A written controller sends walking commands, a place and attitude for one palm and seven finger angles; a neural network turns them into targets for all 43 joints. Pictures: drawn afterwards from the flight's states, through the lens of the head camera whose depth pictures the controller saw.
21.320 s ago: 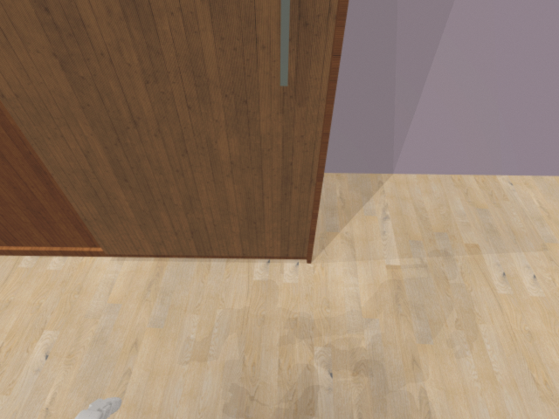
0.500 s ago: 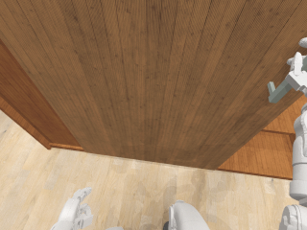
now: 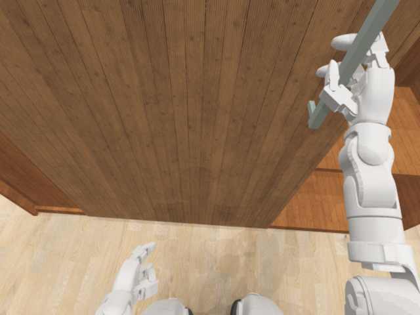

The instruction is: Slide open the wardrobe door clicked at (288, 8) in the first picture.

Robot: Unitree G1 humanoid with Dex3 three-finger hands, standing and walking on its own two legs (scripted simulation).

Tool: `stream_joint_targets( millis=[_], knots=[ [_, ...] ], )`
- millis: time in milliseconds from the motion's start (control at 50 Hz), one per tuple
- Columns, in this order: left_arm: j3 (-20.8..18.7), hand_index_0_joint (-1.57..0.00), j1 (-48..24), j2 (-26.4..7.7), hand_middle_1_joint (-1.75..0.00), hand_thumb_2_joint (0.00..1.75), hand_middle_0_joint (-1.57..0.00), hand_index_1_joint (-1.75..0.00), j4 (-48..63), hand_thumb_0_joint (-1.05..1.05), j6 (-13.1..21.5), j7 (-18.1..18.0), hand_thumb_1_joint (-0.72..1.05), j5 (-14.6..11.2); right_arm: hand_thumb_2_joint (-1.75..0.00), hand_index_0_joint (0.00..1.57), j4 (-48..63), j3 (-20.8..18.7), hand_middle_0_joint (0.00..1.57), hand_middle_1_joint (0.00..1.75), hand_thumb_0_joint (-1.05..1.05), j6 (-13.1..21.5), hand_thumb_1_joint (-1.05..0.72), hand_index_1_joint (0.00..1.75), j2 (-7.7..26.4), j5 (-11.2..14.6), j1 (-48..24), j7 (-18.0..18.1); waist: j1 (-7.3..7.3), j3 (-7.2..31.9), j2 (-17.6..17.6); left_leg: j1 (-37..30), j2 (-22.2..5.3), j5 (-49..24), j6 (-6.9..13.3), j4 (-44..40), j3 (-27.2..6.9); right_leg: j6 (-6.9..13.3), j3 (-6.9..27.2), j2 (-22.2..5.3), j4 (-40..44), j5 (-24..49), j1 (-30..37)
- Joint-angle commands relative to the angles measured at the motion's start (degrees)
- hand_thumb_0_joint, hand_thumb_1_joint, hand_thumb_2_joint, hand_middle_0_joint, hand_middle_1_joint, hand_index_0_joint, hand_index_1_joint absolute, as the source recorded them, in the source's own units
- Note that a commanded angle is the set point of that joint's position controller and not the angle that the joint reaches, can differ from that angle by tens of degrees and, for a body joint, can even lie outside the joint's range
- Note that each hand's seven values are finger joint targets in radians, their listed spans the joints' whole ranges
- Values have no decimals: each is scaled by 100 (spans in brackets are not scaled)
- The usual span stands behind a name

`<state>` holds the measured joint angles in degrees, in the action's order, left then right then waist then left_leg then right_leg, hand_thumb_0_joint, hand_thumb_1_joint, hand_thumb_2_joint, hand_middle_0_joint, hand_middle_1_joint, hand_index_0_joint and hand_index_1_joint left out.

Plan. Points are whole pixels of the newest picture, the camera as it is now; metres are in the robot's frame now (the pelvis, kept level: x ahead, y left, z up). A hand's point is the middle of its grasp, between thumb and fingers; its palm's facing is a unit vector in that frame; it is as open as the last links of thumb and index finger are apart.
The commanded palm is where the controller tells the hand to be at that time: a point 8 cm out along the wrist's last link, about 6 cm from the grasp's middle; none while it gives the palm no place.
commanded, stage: stop walking and hold the door there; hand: right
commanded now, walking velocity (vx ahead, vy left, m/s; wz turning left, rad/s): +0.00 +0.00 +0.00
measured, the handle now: (349, 50) +0.46 -0.19 +0.24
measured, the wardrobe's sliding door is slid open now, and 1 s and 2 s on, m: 0.56 0.56 0.56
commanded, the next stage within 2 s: loosen the grip on the handle in 0.70 s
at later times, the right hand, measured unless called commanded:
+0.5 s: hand (330, 90) +0.41 -0.16 +0.21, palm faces +0.07 +0.99 -0.09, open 5.8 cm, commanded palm +0.39 -0.20 +0.19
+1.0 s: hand (342, 87) +0.41 -0.17 +0.22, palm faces +0.09 +0.99 -0.04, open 7.9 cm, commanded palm +0.39 -0.21 +0.20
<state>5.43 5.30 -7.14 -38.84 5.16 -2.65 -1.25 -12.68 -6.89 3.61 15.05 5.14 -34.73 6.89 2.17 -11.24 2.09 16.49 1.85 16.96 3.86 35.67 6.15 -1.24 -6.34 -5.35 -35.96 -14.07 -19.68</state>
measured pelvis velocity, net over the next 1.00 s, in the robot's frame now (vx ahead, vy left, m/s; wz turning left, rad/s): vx -0.02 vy -0.04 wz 0.01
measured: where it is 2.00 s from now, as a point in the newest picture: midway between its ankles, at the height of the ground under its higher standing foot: outside the picture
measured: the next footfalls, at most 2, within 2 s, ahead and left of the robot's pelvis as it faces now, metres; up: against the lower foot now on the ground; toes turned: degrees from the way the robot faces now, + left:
none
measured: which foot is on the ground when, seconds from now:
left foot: down 0.00-1.00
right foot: down 0.00-1.00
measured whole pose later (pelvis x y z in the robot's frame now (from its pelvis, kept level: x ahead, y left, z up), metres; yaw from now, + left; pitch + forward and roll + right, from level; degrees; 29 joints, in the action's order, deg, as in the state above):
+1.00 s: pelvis -0.02 -0.04 +0.01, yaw +1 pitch +0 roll -1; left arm 0.7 14.4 -13.8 -39.6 8.3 -1.2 -1.9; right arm -36.9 -9.3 7.3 13.5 5.4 -39.1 2.5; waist -1.7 2.2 0.0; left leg 18.1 -0.8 12.5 1.6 30.6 3.8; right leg 1.2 -6.1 -0.9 -29.7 -13.7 -16.1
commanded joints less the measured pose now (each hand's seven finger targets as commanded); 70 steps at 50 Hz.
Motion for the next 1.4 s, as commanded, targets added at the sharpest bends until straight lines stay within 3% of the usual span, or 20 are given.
stream_joint_targets(
  millis=[0, 80, 140, 200, 440, 740, 760, 780, 800, 820, 840, 860, 920, 960, 1020, 1140, 1160, 1180, 1220, 1380],
  knots=[
    [-426, -20, -103, -931, -30, 90, -20, -30, 827, 0, 270, -129, 90, -12, -90, 45, 1422, 100, 45, 140, 0, 537, -90, 140, 739, -105, -2197, -203, -131, 2675, -1324, -1627, -1961, -3201, 391, -1360, -2256, 13, 665, 325, -1093, -1265, -173],
    [-367, -20, -64, -874, -30, 90, -20, -30, 852, 0, 206, -240, 90, 25, -90, 45, 1683, 113, 45, 140, 0, 672, -90, 140, 612, -175, -1986, -128, -136, 3117, -787, -2475, -1523, -4735, 115, -452, -1218, 53, 403, 354, 861, -72, 362],
    [-530, -20, -170, -1100, -30, 90, -20, -30, 952, 0, 60, -166, 90, -32, -90, 45, 1765, 585, 45, 140, 0, 699, -90, 140, 184, -136, -1940, -204, -61, 3277, -378, -1190, -989, -3223, -438, -624, -833, 295, 753, -534, 899, 3114, 2005],
    [-550, -20, -92, -1170, -30, 90, -20, -30, 954, 0, -42, -154, 90, -10, -90, 45, 1630, 410, 45, 140, 0, 721, -90, 140, 400, -200, -1806, -195, -210, 3130, 363, -974, -742, -2542, -416, -671, -624, 383, 981, -795, 774, 3585, 1925],
    [-551, -20, -3, -1192, -30, 90, -20, -30, 1014, 0, -260, -233, 90, 16, -90, 45, 998, 434, 45, 140, 0, 740, -90, 140, 341, -141, -1502, -207, -203, 2797, -61, -1098, -772, -2112, -354, -890, -747, 218, 760, -558, 1022, 1748, 1120],
    [-564, -20, 151, -1168, -30, 90, -20, -30, 788, 0, -263, -308, 90, 28, -90, 45, 522, 664, 45, 140, 0, 764, -90, 140, 68, -132, -1692, -236, -212, 2773, -372, -822, -845, -2005, -349, -904, -829, 227, 655, -518, 965, 1536, 1230],
    [-586, -20, 168, -1217, -30, 90, -20, -30, 750, 0, -257, -321, 90, 28, -90, 45, 482, 567, 45, 140, 0, 758, -90, 140, 192, -127, -1661, -216, -218, 2776, -284, -864, -814, -1939, -362, -887, -774, 242, 707, -535, 1050, 1588, 1245],
    [-1019, -20, 373, -1337, -30, 90, -20, -30, 743, 0, 67, -135, 90, 173, -90, 45, 684, -2221, 45, 140, 0, 806, -90, 140, 3993, -952, -5959, -173, 27, 1847, -1546, -496, -541, -2794, -443, -1485, -1290, 463, 217, -273, 602, 1443, 911],
    [-786, -20, 599, -1222, -30, 90, -20, -30, 554, 0, 462, -4, 90, 110, -84, 45, -2053, -499, 45, 140, 0, 189, -78, 140, 1189, -826, -4505, -458, -861, 3942, -1269, -1125, -166, -3785, -13, -319, -561, 310, 517, 449, 1336, 2709, 986],
    [-898, -20, 979, -1251, -30, 90, -20, -30, 444, 0, 524, 3, 90, -174, -78, 45, -1661, -373, 45, 140, 0, 89, -66, 140, 140, -262, -2919, -674, -417, 3772, -838, -452, -225, -2984, -84, -371, -257, 28, 704, 183, 995, 3522, 1516],
    [-839, -20, 963, -1463, -30, 90, -20, -30, 430, 0, 484, 19, 90, -128, -73, 45, -1096, -825, 45, 140, 0, 258, -54, 140, 505, 197, -2845, -822, -242, 4259, 661, -62, -250, -2331, -168, -552, -364, -239, 742, 116, 840, 3898, 2601],
    [-809, -20, 958, -1396, -30, 90, -20, -30, 423, 0, 481, 37, 90, -56, -67, 45, -1161, -1074, 45, 140, 0, 368, -42, 140, 725, 295, -2270, -792, -123, 3992, 1328, 196, -257, -1559, -148, -605, -366, -347, 770, 108, 792, 3748, 2795],
    [-744, -20, 764, -1392, -30, 90, -20, -30, 547, 0, 567, 125, 90, -81, -49, 45, -1150, -171, 45, 140, 0, 893, -5, 140, 223, 81, -2943, -529, -546, 2382, -661, 320, -193, -814, -218, -993, -391, 157, 634, 195, 1016, 723, 1105],
    [-733, -20, 692, -1450, -30, 90, -20, -30, 646, 0, 618, 156, 90, -97, -37, 45, -1330, -73, 45, 140, 0, 1230, 19, 140, 358, -135, -3095, -386, -589, 2086, -890, 465, -241, -54, -229, -1047, -501, 257, 624, 264, 1107, -420, 590],
    [-670, -20, 645, -1449, -30, 90, -20, -30, 705, 0, 730, 132, 90, -133, -20, 42, -1615, 69, 42, 137, 0, 1624, 55, 137, 653, -282, -3659, -375, -623, 2170, -654, 553, -285, 780, -249, -1149, -759, 305, 498, 451, 983, -1130, 283],
    [-690, -20, 829, -1498, -30, 90, -20, -30, 606, 0, 869, 57, 90, -171, -20, 34, -2090, 31, 34, 127, 0, 1790, 55, 127, 851, -150, -4029, -522, -628, 2649, -378, 363, -317, 1105, -240, -1220, -996, 306, 496, 572, 773, -1195, 116],
    [-697, -20, 859, -1534, -30, 90, -20, -30, 580, 0, 861, 40, 90, -161, -20, 33, -2170, -193, 33, 125, 0, 1779, 55, 125, 1015, -44, -3966, -502, -614, 2684, -523, 252, -322, 1072, -251, -1238, -1000, 314, 507, 570, 776, -1112, 24],
    [-725, -20, 801, -1581, -30, 90, -20, -30, 645, 0, 839, 26, 90, -146, -20, 32, -1804, -874, 32, 123, 0, 1799, 55, 123, 1866, -24, -3811, -460, -348, 3090, -468, -246, -383, 1123, -264, -1302, -1197, 337, 457, 577, 752, -906, -81],
    [-668, -20, 688, -1432, -30, 90, -20, -30, 704, 0, 842, 43, 90, -152, -20, 29, -1553, -237, 29, 120, 0, 1751, 55, 120, 1219, -121, -3651, -509, -410, 2831, -200, -243, -381, 808, -245, -1276, -1122, 361, 429, 558, 848, -746, -34],
    [-674, -20, 696, -1503, -30, 90, -20, -30, 701, 0, 728, -3, 90, -110, -20, 25, -730, -673, 25, 115, 0, 1485, 55, 115, 1363, 128, -2620, -471, -267, 2756, -407, -575, -292, -515, -264, -1216, -878, 382, 431, 496, 981, 250, 361]
  ],
)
